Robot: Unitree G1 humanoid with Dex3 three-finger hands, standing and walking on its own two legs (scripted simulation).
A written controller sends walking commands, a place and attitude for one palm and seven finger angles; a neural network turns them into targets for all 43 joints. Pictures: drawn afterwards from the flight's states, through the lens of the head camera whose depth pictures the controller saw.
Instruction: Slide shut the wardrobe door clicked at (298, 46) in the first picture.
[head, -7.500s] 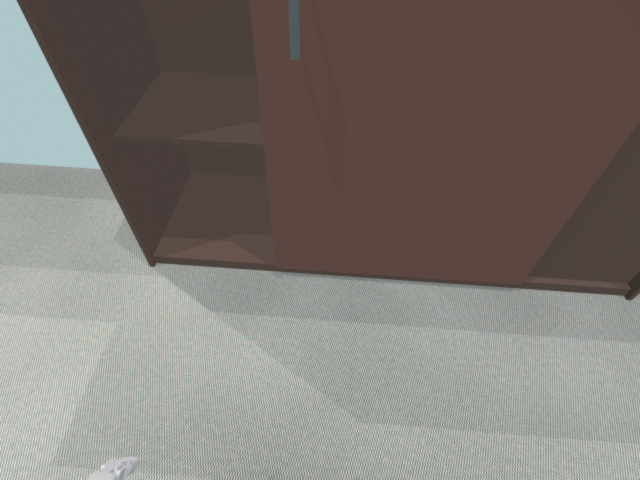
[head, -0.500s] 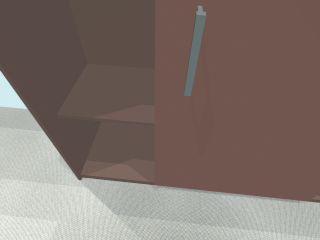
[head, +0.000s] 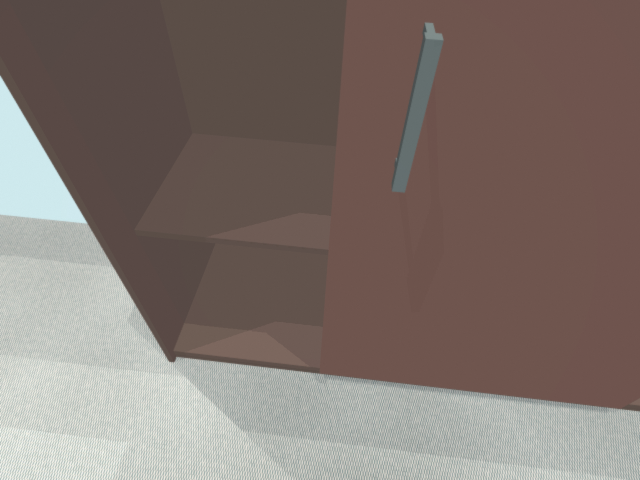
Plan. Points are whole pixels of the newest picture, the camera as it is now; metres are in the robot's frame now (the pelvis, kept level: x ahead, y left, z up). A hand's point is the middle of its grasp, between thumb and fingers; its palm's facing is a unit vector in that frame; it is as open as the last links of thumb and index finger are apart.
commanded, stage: come to a stop and stand still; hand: right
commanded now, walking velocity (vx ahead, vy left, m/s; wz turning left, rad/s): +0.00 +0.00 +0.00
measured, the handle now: (412, 115) +0.53 -0.07 +0.21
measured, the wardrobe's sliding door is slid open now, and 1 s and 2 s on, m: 0.49 0.49 0.49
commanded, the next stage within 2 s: look again from close up in 0.78 s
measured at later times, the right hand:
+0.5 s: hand out of the picture +0.00 -0.14 -0.18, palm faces +0.05 +0.98 -0.17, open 7.4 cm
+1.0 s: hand out of the picture +0.01 -0.15 -0.18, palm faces +0.00 +0.98 -0.19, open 7.4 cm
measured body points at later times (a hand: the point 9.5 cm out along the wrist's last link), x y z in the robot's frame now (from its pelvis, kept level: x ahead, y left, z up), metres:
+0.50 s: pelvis +0.04 +0.01 +0.00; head +0.04 +0.02 +0.45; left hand +0.02 +0.22 -0.17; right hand +0.00 -0.19 -0.16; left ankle -0.03 +0.09 -0.74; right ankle +0.04 -0.12 -0.74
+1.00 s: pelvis +0.03 +0.01 +0.00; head +0.06 +0.01 +0.44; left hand +0.05 +0.23 -0.16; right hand +0.01 -0.20 -0.16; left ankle -0.03 +0.09 -0.74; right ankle +0.04 -0.10 -0.73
